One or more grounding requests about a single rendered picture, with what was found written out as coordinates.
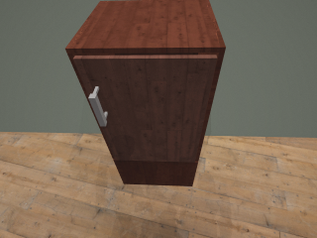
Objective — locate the cupboard door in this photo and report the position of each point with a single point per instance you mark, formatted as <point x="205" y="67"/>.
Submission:
<point x="156" y="104"/>

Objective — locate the handle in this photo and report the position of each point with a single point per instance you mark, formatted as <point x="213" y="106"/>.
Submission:
<point x="97" y="108"/>

